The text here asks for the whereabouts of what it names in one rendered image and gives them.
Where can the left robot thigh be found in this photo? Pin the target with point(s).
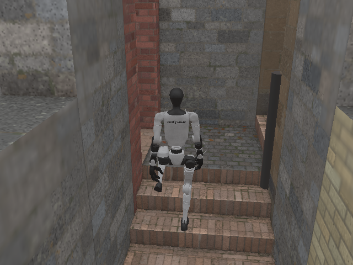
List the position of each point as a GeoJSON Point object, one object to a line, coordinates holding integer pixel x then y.
{"type": "Point", "coordinates": [163, 155]}

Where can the robot torso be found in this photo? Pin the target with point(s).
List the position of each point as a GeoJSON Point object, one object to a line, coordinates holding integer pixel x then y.
{"type": "Point", "coordinates": [176, 128]}

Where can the robot left upper arm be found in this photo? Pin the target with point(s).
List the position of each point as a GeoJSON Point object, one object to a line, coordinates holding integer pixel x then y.
{"type": "Point", "coordinates": [157, 127]}

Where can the left robot hand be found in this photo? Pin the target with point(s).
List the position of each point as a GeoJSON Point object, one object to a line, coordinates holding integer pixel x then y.
{"type": "Point", "coordinates": [153, 174]}

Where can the robot right upper arm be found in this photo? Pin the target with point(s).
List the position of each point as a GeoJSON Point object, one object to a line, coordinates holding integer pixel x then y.
{"type": "Point", "coordinates": [195, 126]}

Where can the left robot forearm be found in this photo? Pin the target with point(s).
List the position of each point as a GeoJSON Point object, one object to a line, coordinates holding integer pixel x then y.
{"type": "Point", "coordinates": [154, 153]}

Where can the right robot forearm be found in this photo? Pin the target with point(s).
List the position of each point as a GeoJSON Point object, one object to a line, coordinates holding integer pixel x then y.
{"type": "Point", "coordinates": [199, 150]}

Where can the right robot hand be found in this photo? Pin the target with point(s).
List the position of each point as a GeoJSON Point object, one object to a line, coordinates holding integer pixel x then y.
{"type": "Point", "coordinates": [199, 162]}

